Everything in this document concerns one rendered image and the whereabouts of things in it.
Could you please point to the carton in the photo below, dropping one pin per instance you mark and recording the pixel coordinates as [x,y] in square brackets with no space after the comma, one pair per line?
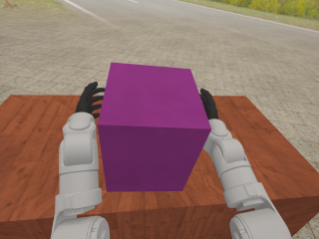
[152,128]

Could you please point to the left robot hand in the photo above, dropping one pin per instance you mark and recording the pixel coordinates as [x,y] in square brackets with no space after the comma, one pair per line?
[85,104]

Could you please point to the robot right upper arm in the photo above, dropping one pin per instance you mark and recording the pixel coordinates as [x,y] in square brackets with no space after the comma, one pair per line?
[258,224]

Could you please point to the right robot forearm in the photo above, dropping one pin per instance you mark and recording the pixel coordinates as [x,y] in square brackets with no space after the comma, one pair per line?
[241,188]

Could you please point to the right robot hand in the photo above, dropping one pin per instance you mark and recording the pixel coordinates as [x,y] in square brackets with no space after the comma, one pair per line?
[209,105]

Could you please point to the pedestal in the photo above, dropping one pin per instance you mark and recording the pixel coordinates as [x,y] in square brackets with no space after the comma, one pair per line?
[31,131]

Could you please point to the left robot forearm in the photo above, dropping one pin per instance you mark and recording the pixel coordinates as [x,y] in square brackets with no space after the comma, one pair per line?
[79,189]

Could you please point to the robot left upper arm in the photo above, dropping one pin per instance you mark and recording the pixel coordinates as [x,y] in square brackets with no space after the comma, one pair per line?
[90,227]

